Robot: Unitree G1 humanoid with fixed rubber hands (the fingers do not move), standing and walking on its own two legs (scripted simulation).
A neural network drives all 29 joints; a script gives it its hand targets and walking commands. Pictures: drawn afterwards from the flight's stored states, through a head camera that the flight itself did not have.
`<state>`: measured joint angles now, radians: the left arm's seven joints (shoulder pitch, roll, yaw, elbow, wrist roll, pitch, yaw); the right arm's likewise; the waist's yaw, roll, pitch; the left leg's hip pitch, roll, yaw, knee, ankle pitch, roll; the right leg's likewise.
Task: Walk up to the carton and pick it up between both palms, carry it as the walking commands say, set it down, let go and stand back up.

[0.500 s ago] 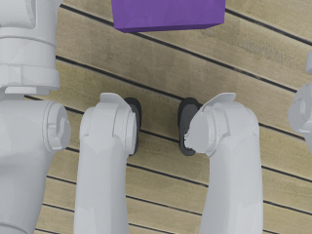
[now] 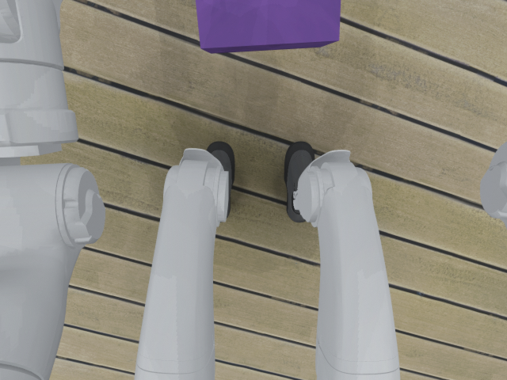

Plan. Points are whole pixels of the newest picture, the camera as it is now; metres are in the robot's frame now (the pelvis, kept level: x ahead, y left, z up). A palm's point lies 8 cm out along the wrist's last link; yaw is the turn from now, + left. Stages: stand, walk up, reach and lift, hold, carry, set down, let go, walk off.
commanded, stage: set down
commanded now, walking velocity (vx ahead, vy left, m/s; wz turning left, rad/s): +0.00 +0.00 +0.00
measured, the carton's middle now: out of the picture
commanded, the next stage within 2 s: let go in 0.44 s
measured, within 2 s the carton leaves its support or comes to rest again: neither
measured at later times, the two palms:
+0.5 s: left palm out of the picture +0.55 +0.20 -0.01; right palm out of the picture +0.59 -0.22 +0.01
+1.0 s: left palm out of the picture +0.39 +0.22 +0.08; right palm out of the picture +0.40 -0.23 +0.08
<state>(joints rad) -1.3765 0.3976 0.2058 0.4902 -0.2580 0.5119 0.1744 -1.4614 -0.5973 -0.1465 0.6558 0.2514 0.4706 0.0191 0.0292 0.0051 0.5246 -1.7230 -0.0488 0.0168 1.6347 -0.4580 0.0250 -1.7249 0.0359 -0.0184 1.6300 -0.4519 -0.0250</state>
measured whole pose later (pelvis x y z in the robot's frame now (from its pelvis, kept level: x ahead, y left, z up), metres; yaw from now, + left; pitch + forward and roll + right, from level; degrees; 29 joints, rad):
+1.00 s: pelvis +0.06 +0.00 +0.18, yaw +0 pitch +18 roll +0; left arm -0.33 0.26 0.11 0.30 -0.04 0.26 0.00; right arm -0.39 -0.28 -0.14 0.36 0.05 0.25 0.02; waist 0.01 0.00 0.30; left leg -0.88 -0.04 -0.01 0.87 -0.30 0.02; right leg -0.88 0.05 0.01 0.86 -0.29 -0.02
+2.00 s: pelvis +0.15 -0.01 +0.23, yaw +1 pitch -4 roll -1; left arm 0.24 0.22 0.05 0.61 0.01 0.06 -0.01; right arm 0.22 -0.23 -0.05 0.65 -0.02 0.03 0.02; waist 0.01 -0.01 -0.01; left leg -0.14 -0.04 -0.05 0.56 -0.35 0.02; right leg -0.12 0.05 0.00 0.53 -0.34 -0.04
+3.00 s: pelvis +0.05 +0.01 +0.23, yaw -1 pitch -6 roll +0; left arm 0.38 0.29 0.05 0.94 0.02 -0.03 0.00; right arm 0.36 -0.29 -0.04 0.93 -0.02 -0.02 0.00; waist 0.00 -0.01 -0.07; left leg -0.25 -0.05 -0.01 0.54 -0.22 0.04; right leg -0.25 0.04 0.03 0.52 -0.21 -0.02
